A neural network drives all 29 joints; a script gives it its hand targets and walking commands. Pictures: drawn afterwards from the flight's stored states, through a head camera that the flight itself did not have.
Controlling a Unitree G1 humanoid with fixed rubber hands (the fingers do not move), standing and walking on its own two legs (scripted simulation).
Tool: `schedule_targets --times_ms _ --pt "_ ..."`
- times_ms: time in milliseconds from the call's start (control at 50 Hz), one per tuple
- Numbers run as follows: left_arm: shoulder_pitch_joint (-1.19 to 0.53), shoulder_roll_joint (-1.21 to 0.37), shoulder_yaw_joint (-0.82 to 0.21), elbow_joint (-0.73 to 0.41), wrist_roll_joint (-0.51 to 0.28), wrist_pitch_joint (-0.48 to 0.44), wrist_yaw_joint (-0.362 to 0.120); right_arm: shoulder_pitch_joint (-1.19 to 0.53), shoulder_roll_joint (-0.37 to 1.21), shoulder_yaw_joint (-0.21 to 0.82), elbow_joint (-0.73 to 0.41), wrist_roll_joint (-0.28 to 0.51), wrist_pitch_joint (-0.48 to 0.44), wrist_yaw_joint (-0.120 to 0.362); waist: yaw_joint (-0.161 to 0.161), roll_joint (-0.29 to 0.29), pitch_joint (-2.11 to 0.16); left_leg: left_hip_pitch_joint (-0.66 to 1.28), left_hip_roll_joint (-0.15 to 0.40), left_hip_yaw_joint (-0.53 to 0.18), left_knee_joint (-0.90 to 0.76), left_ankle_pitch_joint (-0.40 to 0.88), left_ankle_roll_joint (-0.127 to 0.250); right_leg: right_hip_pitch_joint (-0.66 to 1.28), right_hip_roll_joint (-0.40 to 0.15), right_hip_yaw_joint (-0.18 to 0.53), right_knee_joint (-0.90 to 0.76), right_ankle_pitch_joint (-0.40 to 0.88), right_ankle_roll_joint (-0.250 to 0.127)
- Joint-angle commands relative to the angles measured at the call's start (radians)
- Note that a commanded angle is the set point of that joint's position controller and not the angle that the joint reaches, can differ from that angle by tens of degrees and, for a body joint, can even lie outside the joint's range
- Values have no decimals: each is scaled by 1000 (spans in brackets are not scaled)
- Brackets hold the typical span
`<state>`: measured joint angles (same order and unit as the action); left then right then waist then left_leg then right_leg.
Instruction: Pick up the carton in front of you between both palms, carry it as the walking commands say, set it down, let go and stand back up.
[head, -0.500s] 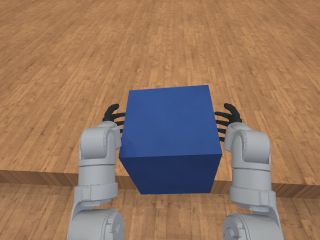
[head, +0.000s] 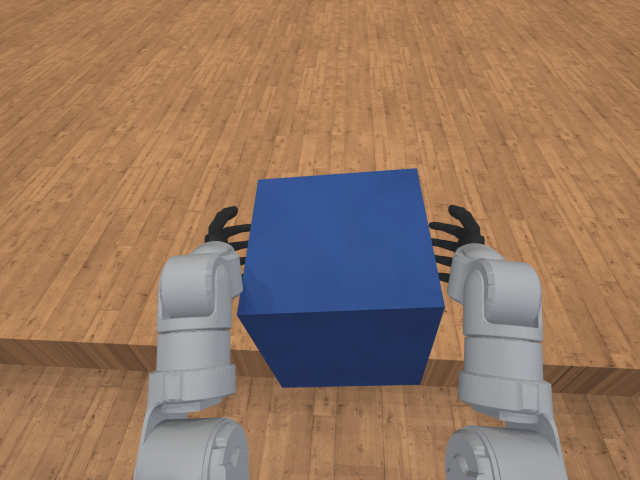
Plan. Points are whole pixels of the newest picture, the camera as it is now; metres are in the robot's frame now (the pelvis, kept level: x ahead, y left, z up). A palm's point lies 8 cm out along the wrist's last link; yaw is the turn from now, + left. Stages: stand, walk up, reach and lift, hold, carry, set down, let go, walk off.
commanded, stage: carry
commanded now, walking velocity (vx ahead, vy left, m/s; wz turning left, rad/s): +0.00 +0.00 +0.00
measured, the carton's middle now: (343, 287) +0.36 +0.00 +0.03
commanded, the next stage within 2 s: none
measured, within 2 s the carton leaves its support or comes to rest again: neither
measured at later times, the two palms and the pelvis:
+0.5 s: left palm (217, 261) +0.33 +0.15 +0.13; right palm (464, 262) +0.33 -0.14 +0.13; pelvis +0.00 +0.00 +0.00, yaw +0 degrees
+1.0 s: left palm (212, 246) +0.34 +0.15 +0.14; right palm (461, 245) +0.34 -0.14 +0.14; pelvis +0.01 +0.01 +0.00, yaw +0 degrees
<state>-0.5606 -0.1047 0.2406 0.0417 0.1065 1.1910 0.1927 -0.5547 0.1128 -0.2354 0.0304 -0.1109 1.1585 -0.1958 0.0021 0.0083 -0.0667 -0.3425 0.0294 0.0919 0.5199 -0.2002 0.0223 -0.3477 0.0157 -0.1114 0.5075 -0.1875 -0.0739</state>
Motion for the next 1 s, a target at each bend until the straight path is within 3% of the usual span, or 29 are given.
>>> schedule_targets --times_ms 0,800,860,920,940,980 --pt "-672 -936 -612 -70 -351 -28 -179 -636 958 622 -34 357 5 170 0 -19 -357 103 115 -125 -70 31 83 149 -155 168 -84 62 -52" --pt "-673 -940 -613 -70 -354 -27 -180 -641 960 626 -37 359 5 171 1 -9 -354 106 114 -122 -70 40 87 144 -156 167 -82 66 -54" --pt "-704 -936 -625 -97 -366 -29 -179 -678 960 640 -68 373 4 170 8 -32 -341 74 71 -91 -39 -103 100 106 -154 195 -123 -183 -74" --pt "-756 -908 -639 -148 -388 -19 -170 -740 940 659 -110 399 14 160 24 -117 -312 -62 -4 -31 128 -241 122 112 -205 329 -221 -494 -148" --pt "-773 -893 -645 -164 -397 -13 -165 -755 927 662 -123 404 20 154 27 -146 -311 -91 -7 -29 202 -187 128 113 -238 371 -258 -502 -170" --pt "-793 -861 -650 -182 -411 5 -150 -763 889 647 -145 413 38 143 17 -132 -345 -108 11 -51 245 -124 129 139 -268 380 -251 -439 -198"
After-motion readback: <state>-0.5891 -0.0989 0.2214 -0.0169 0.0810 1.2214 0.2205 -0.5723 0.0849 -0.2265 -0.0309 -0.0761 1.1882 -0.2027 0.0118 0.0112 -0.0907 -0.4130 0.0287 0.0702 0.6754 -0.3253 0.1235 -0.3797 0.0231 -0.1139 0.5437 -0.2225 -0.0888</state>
